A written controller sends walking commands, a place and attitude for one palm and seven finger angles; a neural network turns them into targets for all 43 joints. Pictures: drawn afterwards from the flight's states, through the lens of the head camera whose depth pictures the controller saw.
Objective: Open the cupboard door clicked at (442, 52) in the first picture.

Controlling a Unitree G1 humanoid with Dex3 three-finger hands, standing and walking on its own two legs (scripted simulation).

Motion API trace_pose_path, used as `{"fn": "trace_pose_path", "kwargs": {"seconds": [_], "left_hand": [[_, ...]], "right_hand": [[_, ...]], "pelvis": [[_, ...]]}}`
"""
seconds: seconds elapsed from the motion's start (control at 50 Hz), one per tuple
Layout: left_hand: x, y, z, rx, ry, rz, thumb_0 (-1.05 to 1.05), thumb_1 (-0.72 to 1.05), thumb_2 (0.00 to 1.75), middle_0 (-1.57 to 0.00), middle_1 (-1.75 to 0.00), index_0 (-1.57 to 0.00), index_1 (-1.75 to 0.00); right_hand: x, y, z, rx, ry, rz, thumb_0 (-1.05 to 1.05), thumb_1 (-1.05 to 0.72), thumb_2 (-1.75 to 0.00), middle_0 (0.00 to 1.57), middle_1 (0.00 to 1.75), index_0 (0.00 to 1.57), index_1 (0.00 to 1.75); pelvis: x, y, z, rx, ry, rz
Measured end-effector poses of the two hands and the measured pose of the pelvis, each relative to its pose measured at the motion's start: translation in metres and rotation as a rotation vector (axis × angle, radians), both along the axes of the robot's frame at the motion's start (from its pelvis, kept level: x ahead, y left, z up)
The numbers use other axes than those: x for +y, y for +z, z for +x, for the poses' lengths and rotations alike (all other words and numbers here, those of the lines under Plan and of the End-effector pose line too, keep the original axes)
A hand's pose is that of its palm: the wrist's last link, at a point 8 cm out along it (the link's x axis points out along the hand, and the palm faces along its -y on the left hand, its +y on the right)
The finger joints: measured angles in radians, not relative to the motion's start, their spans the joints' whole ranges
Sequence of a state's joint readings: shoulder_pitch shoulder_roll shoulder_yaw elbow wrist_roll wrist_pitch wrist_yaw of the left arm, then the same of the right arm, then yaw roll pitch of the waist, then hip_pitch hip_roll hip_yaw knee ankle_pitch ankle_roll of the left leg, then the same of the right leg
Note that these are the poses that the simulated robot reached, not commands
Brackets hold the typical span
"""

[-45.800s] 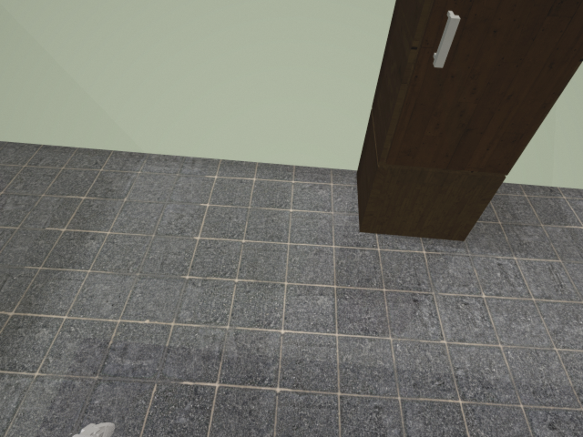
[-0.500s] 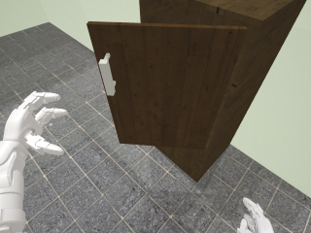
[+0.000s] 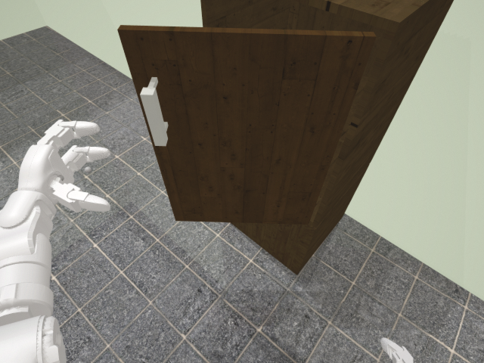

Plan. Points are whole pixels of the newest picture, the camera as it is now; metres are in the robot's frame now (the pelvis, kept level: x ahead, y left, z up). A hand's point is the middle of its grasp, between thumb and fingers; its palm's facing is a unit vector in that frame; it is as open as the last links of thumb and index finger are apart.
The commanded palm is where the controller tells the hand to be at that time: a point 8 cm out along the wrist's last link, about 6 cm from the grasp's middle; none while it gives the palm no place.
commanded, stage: move the hooked fingers beside the handle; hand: left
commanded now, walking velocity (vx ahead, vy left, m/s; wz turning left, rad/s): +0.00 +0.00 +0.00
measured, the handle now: (157, 112) +0.54 +0.19 +0.12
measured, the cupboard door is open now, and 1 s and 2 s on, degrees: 40 40 40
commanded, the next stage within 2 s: slide the fingers in behind the handle in 1.64 s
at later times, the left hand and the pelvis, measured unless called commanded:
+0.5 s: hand (110, 140) +0.45 +0.25 +0.12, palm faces +0.00 -1.00 -0.01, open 14.0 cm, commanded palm +0.44 +0.30 +0.12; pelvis +0.01 +0.01 -0.01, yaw -1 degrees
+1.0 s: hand (119, 124) +0.49 +0.25 +0.12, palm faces +0.01 -1.00 +0.00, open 14.0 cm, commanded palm +0.47 +0.30 +0.12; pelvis +0.01 +0.01 -0.01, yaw -2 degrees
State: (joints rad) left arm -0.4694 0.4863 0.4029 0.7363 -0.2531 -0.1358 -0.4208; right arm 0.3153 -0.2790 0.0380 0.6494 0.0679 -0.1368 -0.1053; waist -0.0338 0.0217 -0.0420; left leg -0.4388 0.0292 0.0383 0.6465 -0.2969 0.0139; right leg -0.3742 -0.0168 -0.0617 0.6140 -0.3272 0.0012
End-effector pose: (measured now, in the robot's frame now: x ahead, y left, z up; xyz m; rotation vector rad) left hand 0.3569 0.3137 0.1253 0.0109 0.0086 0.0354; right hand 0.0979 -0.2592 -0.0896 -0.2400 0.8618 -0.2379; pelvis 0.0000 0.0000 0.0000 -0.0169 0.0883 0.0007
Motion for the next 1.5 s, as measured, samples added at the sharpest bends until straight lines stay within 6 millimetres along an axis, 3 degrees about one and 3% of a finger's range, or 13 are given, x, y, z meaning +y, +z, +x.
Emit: {"fn": "trace_pose_path", "kwargs": {"seconds": [0.64,1.04,1.2,1.5], "left_hand": [[-0.012,-0.005,0.092,0.009,-0.021,-0.019,-0.01,-0.50,0.30,-0.30,-1.20,-0.30,-1.20],[-0.015,-0.005,0.118,0.009,-0.029,-0.018,-0.01,-0.50,0.30,-0.30,-1.20,-0.30,-1.20],[-0.002,-0.010,0.117,0.018,-0.013,-0.003,-0.01,-0.50,0.30,-0.30,-1.20,-0.30,-1.20],[-0.013,-0.013,0.117,0.014,-0.031,-0.025,-0.01,-0.50,0.30,-0.30,-1.20,-0.30,-1.20]], "right_hand": [[-0.003,-0.015,-0.070,0.290,-0.118,-0.010,0.01,-0.90,-0.89,0.20,0.30,0.20,0.30],[-0.010,-0.016,-0.095,0.383,-0.158,-0.026,0.00,-0.90,-0.89,0.20,0.30,0.20,0.30],[-0.008,-0.014,-0.102,0.406,-0.180,-0.025,0.00,-0.90,-0.89,0.20,0.30,0.20,0.30],[0.002,-0.019,-0.080,0.364,-0.142,-0.006,0.00,-0.90,-0.89,0.20,0.30,0.20,0.30]], "pelvis": [[0.008,-0.008,0.009,0.109,-0.027,-0.010],[0.005,-0.013,0.007,0.158,-0.031,-0.018],[0.006,-0.014,0.009,0.166,-0.037,-0.021],[0.012,-0.014,0.012,0.160,-0.031,-0.023]]}}
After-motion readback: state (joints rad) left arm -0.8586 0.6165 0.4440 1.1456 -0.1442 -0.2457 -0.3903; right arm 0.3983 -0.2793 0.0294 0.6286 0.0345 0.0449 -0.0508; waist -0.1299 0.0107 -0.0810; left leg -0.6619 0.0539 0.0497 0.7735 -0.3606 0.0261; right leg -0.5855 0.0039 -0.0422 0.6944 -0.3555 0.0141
